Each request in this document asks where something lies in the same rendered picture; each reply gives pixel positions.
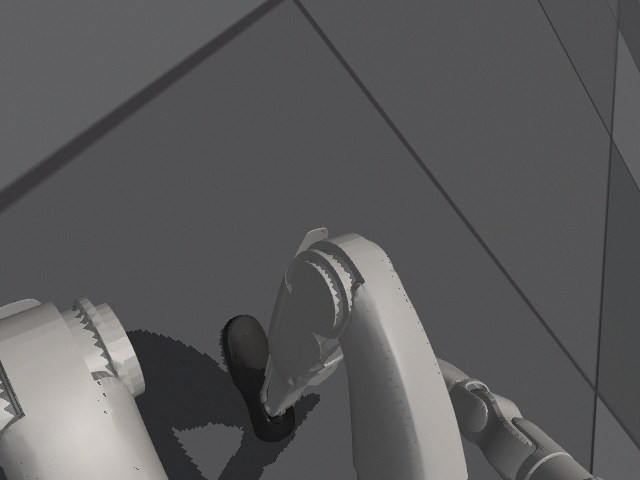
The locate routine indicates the right robot hand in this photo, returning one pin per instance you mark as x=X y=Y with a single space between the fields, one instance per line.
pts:
x=451 y=374

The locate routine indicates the right robot foot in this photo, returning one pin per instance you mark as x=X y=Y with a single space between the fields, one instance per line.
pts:
x=246 y=350

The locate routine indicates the right robot arm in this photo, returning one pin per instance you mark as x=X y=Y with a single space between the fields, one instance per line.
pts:
x=516 y=448

